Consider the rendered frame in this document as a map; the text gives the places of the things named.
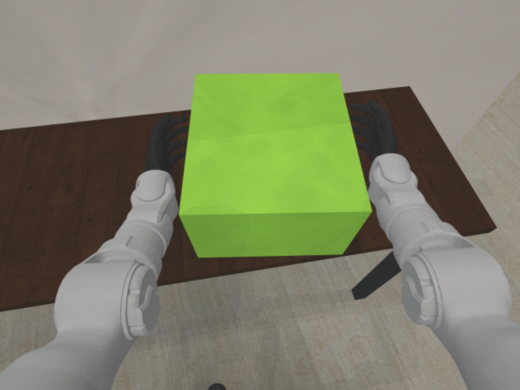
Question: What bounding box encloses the robot right upper arm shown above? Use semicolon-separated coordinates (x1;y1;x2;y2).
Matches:
401;247;520;390

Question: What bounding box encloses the left robot forearm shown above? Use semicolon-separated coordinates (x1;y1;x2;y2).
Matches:
54;170;179;329

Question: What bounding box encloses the right robot forearm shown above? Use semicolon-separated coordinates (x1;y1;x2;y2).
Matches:
368;154;512;312

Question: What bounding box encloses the robot right hand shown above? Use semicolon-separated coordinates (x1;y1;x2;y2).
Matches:
349;99;398;165

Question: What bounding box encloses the carton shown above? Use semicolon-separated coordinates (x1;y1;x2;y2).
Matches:
179;73;372;258

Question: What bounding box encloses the robot left hand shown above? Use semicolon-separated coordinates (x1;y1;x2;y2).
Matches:
145;114;189;174

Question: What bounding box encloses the table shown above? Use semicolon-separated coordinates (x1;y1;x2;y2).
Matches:
0;86;497;312

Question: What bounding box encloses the robot left upper arm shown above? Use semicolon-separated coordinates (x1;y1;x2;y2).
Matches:
0;262;160;390

